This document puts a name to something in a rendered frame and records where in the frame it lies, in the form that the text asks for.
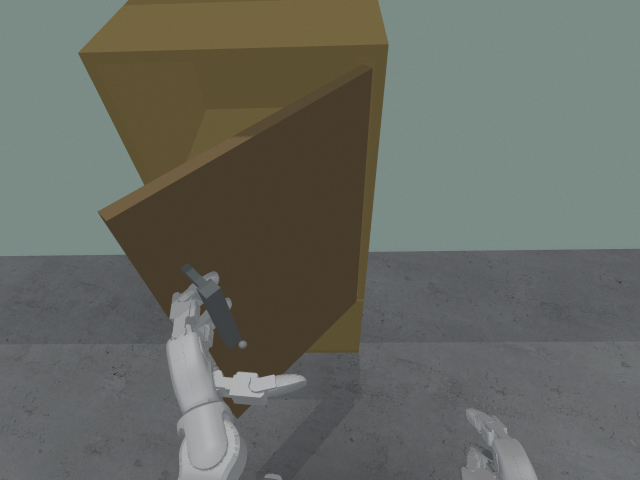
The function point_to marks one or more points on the robot left forearm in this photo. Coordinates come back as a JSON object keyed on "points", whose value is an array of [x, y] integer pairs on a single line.
{"points": [[212, 448]]}

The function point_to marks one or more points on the robot left hand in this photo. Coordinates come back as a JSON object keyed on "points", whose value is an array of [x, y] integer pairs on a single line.
{"points": [[190, 362]]}

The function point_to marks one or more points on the handle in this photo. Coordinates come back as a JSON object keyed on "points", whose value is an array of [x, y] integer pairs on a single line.
{"points": [[216, 305]]}

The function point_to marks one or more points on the robot right hand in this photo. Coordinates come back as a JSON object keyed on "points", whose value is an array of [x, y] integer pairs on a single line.
{"points": [[508, 461]]}

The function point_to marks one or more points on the cupboard door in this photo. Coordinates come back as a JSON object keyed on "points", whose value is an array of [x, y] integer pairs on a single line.
{"points": [[276, 210]]}

